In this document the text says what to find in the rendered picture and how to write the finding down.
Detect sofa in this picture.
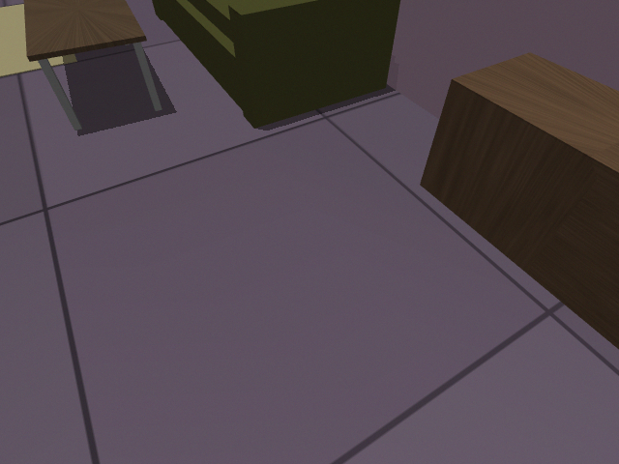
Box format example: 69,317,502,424
152,0,400,129

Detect coffee table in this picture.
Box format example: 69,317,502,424
24,0,162,131

